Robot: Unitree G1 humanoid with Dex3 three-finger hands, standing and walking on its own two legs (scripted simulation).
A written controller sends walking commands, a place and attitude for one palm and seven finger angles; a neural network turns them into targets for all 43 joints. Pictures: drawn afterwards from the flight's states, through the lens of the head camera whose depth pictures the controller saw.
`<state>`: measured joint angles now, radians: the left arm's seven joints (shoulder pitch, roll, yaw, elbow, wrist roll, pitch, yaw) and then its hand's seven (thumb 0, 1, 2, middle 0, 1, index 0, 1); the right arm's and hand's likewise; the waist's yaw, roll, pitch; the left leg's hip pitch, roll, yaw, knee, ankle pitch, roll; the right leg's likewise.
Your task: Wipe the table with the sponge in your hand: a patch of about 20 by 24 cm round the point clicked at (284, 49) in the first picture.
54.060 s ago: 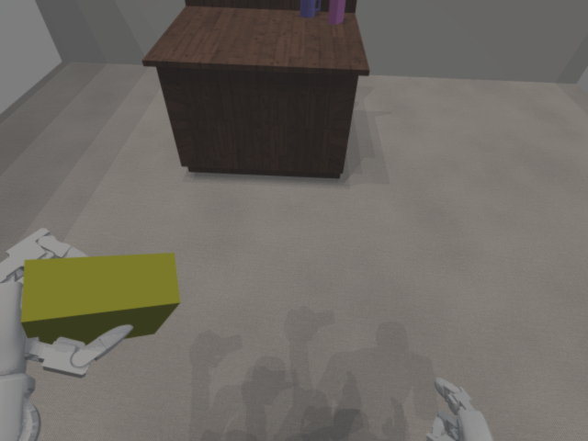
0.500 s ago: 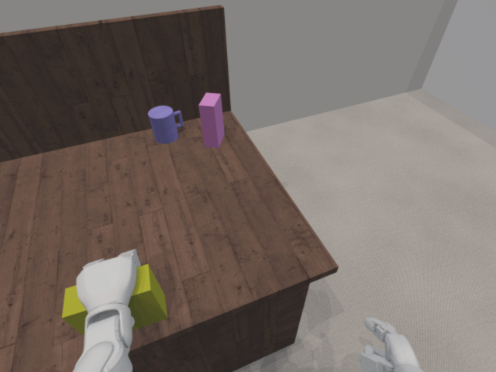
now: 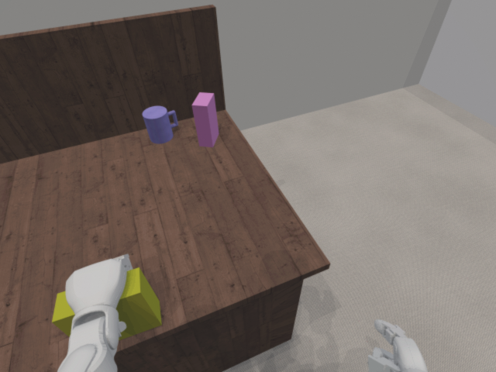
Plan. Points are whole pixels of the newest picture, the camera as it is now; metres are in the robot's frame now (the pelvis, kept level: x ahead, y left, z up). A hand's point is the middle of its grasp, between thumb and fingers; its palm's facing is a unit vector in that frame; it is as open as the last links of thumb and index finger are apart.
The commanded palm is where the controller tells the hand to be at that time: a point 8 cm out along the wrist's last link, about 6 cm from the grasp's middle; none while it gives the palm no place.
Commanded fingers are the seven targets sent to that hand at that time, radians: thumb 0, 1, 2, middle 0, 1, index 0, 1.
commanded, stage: lift the sponge slowly off the table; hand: left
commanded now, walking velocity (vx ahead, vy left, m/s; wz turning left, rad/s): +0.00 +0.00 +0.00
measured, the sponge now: (117, 315) +0.22 +0.28 -0.07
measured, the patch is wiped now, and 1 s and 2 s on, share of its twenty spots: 1.00 1.00 1.00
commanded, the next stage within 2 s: bring the sponge back beside the body in 1.58 s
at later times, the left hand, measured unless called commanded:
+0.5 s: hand (107, 297) +0.23 +0.27 +0.00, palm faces -0.04 -0.14 -0.99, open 9.3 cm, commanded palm +0.20 +0.27 +0.07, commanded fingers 0.00 0.10 1.30 -1.20 -1.60 -1.20 -1.60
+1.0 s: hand (104, 282) +0.23 +0.26 +0.04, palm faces -0.01 -0.14 -0.99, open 9.3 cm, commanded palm +0.20 +0.26 +0.11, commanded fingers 0.00 0.10 1.30 -1.20 -1.60 -1.20 -1.60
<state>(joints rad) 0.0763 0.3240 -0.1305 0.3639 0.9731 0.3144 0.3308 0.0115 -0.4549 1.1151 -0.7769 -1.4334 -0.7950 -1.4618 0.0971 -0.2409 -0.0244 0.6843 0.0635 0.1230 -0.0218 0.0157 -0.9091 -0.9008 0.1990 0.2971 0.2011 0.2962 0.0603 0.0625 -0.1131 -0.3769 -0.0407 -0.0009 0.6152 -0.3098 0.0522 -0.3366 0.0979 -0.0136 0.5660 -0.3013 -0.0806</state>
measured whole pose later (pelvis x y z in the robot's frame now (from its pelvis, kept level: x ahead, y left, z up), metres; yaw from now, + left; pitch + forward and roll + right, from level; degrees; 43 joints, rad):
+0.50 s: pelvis +0.00 +0.00 +0.01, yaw +0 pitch +1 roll -1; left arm 0.12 0.32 -0.16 0.22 0.96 0.36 0.26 0.00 -0.47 1.11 -0.80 -1.40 -0.82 -1.43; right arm 0.04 -0.23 -0.01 0.68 0.06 0.12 -0.01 0.02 -0.91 -0.90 0.20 0.30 0.20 0.30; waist 0.09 0.07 -0.09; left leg -0.26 -0.05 0.00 0.54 -0.28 0.06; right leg -0.22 0.09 0.00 0.49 -0.28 -0.08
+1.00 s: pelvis +0.00 +0.00 +0.01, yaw +0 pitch -2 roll +0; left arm 0.09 0.34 -0.18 0.12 0.94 0.41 0.18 0.00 -0.47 1.11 -0.80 -1.40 -0.82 -1.43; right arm 0.03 -0.23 0.02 0.69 0.06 0.12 -0.01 0.02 -0.91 -0.90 0.20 0.30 0.20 0.30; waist 0.09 0.09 -0.06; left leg -0.19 -0.05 0.00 0.46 -0.24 0.06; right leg -0.16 0.09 0.00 0.43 -0.24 -0.07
